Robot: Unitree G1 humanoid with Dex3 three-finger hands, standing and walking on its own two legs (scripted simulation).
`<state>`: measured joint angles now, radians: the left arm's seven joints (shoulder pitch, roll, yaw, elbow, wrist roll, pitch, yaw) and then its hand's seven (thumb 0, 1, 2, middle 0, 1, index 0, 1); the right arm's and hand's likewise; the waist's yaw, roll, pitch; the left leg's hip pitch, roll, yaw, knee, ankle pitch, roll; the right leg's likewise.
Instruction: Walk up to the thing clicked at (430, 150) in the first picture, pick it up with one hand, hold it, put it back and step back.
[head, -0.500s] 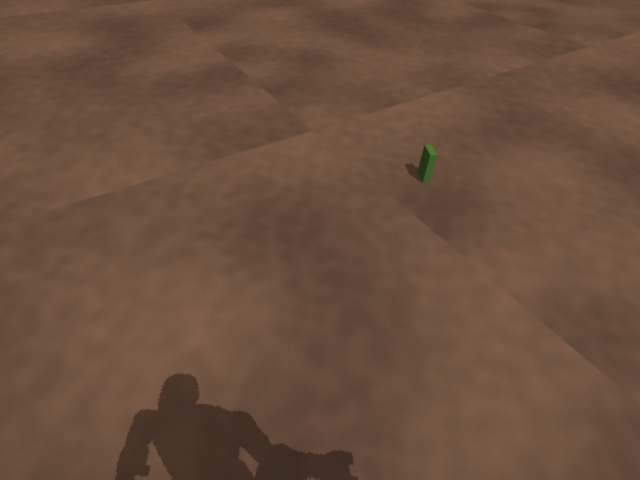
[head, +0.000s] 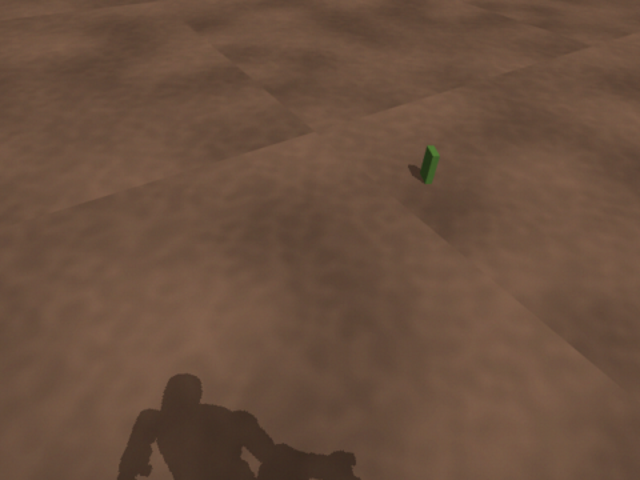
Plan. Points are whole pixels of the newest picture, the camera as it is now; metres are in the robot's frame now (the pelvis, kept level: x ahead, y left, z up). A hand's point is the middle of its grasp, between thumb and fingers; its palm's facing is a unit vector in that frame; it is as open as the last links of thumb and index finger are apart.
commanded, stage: stand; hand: left
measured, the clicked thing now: (429, 165) +1.77 -0.60 -0.69
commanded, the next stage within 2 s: walk up in 0.62 s
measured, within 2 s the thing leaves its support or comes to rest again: neither
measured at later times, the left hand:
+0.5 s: hand out of the picture +0.08 +0.25 -0.16, palm faces -0.03 -0.94 -0.33, open 7.3 cm
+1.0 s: hand (182, 458) +0.21 +0.19 -0.14, palm faces -0.17 -0.88 -0.44, open 7.4 cm
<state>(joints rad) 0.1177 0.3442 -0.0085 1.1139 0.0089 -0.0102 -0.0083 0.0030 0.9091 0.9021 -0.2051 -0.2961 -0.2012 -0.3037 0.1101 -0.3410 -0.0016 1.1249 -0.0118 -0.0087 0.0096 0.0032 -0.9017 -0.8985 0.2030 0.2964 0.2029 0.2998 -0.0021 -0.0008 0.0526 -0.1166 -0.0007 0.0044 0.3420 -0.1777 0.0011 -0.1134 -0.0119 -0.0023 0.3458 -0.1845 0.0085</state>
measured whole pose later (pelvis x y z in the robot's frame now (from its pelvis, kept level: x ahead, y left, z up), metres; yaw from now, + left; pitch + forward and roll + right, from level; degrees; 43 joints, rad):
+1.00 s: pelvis +0.08 -0.10 -0.04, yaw -12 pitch -3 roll +1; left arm 0.23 0.47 0.12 0.98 0.04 -0.01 -0.13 0.00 0.91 0.90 -0.20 -0.30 -0.20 -0.30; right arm 0.23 -0.50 -0.12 1.00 -0.06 -0.05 0.04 0.01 -0.90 -0.90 0.21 0.30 0.20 0.30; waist 0.00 0.05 0.01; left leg -0.06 0.20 0.13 0.68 -0.51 0.01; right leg -0.40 -0.09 -0.07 0.71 -0.25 0.00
